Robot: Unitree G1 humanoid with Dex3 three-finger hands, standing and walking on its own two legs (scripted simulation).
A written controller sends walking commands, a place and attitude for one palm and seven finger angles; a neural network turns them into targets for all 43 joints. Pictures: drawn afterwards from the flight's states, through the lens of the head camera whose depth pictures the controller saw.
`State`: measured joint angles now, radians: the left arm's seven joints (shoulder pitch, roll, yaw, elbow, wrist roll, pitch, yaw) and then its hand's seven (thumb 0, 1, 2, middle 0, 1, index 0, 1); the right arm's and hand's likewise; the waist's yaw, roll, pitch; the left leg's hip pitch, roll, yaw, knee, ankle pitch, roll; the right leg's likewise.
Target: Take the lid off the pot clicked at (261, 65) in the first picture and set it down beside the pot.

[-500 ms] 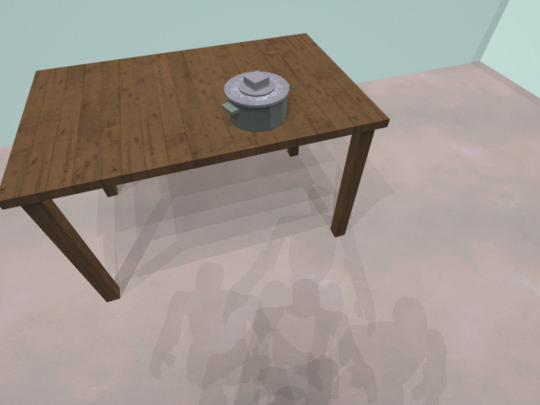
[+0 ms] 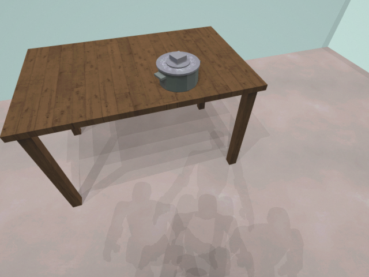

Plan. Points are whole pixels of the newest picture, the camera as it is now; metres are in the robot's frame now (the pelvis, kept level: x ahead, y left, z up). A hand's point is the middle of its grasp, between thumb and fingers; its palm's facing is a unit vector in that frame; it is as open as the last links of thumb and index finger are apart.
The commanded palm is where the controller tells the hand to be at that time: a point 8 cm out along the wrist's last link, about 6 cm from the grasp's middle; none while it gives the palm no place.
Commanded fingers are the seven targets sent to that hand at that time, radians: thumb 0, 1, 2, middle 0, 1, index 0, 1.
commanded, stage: look at it before walking up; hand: left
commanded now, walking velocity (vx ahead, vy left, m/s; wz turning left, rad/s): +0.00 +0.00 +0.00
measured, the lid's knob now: (178, 57) +0.95 +0.09 -0.01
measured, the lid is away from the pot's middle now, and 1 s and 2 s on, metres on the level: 0.00 0.00 0.00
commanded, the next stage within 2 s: walk to a spot facing it in 0.14 s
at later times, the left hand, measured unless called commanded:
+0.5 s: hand out of the picture +0.02 +0.20 -0.18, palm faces -0.04 -0.97 -0.25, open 7.4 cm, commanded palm none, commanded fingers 0.00 0.90 0.90 -0.20 -0.30 -0.20 -0.30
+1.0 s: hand out of the picture +0.10 +0.20 -0.17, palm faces -0.25 -0.93 -0.26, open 7.4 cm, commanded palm none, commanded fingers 0.00 0.90 0.90 -0.20 -0.30 -0.20 -0.30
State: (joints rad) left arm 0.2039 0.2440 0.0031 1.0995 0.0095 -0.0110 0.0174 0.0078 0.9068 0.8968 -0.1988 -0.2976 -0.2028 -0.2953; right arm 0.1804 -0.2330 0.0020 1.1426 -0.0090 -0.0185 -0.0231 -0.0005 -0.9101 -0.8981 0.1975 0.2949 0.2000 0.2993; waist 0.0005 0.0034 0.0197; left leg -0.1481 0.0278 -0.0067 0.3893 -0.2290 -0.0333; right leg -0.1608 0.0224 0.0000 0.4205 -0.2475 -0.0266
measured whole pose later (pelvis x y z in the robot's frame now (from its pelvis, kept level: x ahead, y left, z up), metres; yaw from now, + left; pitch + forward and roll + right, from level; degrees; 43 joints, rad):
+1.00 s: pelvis -0.04 +0.01 -0.01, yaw -20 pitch +1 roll +1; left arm 0.23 0.27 0.10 0.88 0.02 0.07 -0.02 0.01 0.91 0.90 -0.20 -0.30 -0.20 -0.29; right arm 0.17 -0.19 -0.03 0.86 -0.02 0.00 -0.03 0.00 -0.91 -0.90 0.20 0.30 0.20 0.30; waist 0.03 -0.04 0.05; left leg -0.23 0.05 0.05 0.49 -0.27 -0.03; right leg -0.53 0.04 0.04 1.05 -0.40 0.05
